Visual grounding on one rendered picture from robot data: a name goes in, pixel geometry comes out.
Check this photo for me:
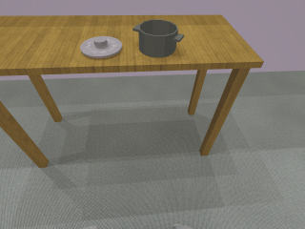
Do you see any pot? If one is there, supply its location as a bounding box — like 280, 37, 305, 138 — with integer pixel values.
132, 19, 184, 58

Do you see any knob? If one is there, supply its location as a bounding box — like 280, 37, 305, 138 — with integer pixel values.
93, 36, 108, 47

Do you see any lid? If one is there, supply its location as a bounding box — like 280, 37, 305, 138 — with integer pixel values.
80, 36, 122, 58

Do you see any table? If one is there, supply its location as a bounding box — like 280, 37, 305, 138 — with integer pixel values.
0, 14, 264, 168

